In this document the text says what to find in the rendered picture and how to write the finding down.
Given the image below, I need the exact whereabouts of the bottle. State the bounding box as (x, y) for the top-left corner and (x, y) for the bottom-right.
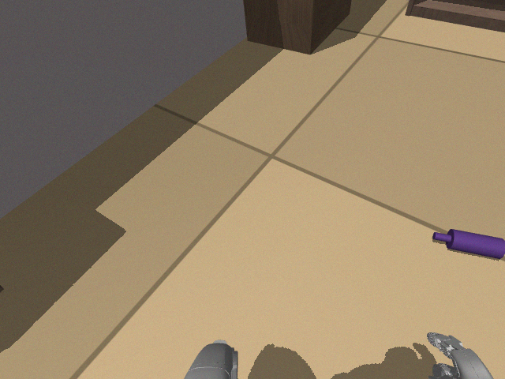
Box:
(433, 229), (505, 259)

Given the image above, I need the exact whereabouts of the right robot hand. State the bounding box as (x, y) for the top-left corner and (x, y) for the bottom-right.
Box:
(427, 332), (494, 379)

